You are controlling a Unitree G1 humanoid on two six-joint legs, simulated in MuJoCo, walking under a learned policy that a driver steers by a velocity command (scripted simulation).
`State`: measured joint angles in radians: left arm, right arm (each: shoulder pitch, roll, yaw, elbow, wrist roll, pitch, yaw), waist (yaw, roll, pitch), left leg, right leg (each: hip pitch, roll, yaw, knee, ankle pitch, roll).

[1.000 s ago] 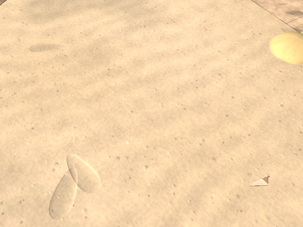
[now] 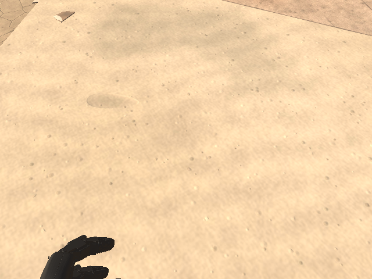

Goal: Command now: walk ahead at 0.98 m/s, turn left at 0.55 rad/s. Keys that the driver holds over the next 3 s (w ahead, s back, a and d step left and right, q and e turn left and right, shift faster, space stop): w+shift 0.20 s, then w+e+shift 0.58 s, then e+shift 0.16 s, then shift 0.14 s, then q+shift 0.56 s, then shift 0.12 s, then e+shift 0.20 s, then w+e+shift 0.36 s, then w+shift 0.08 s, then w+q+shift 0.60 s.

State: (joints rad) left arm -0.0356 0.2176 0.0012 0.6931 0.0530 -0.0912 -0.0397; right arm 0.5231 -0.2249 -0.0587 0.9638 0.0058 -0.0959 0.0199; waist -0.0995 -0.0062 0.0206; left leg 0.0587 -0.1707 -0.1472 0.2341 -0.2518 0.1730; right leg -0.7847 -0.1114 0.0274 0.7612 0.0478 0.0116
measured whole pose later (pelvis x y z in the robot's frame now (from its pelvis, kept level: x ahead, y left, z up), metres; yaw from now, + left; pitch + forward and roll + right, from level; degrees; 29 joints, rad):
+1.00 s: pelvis +0.90 -0.05 -0.04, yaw -27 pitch +0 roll +3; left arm 0.03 0.32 0.05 0.62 -0.01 -0.04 -0.06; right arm 0.41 -0.29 -0.05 0.85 0.01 -0.08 -0.03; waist -0.06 -0.05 0.07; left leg 0.00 0.04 0.19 0.93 -0.49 -0.06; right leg -0.57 0.07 -0.09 0.65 -0.07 -0.17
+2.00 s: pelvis +1.16 -0.06 +0.00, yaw -11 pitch +2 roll +0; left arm 0.20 0.28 0.06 0.77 -0.03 0.04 0.01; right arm 0.10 -0.23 -0.03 0.63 -0.02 0.01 -0.02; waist 0.03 -0.03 0.00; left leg -0.25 -0.04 0.02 0.48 -0.26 0.06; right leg -0.46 -0.06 0.01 0.86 -0.37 0.06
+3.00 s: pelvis +1.73 -0.45 +0.00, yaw -13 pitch +1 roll +0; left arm -0.02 0.25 -0.05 0.57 0.05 -0.07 -0.03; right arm 0.51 -0.30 -0.07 0.87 0.01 -0.06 0.02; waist -0.12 -0.01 0.02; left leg 0.01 -0.18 -0.20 0.29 -0.29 0.15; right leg -0.72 -0.12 0.10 0.72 0.00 0.05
